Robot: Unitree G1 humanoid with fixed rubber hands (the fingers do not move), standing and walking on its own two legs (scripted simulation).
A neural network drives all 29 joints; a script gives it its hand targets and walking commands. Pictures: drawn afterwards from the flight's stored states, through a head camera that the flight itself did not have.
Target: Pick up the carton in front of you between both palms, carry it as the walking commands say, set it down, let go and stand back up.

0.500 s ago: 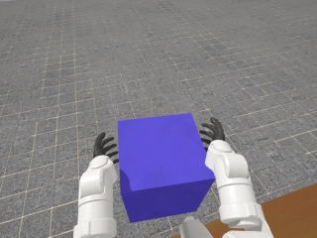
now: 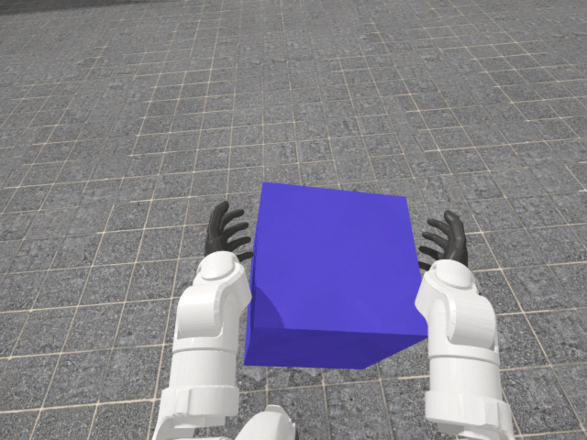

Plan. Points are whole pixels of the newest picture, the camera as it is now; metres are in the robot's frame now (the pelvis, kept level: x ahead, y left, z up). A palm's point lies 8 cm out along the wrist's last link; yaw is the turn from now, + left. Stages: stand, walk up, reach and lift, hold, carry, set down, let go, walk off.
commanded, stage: carry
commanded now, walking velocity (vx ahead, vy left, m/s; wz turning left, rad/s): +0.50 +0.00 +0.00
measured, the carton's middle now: (318, 287) +0.36 +0.03 -0.03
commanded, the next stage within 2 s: none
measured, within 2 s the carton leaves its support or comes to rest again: neither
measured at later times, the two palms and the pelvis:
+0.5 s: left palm (279, 151) +0.72 +0.15 -0.06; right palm (403, 150) +0.73 -0.13 -0.05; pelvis +0.39 +0.00 -0.12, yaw +3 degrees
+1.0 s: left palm (273, 60) +1.00 +0.20 +0.03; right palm (382, 58) +1.00 -0.08 +0.03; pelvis +0.70 +0.05 -0.09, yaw +1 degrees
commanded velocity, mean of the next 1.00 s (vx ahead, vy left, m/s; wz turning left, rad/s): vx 0.50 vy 0.00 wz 0.00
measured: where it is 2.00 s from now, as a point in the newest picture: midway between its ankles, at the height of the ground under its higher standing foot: (329, 216)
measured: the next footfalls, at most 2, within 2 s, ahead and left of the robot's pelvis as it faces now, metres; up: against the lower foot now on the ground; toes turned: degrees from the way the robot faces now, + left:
left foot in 0.10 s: +0.25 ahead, +0.07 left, -0.16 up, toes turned +2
right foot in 0.50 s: +0.60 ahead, -0.06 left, -0.16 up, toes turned -1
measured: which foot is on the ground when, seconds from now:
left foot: up 0.00-0.08, down 0.10-0.52, up 0.54-0.96, down 0.98-1.00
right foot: down 0.00-0.12, up 0.14-0.48, down 0.50-0.98, up 1.00-1.00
